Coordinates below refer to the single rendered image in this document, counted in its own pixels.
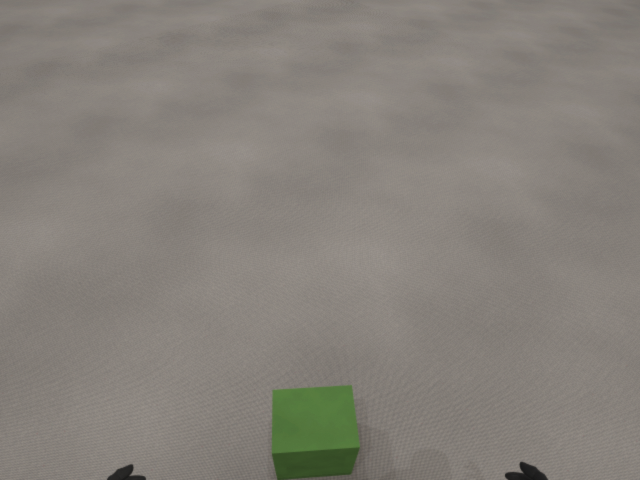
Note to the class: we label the carton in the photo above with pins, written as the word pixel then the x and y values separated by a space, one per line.
pixel 314 432

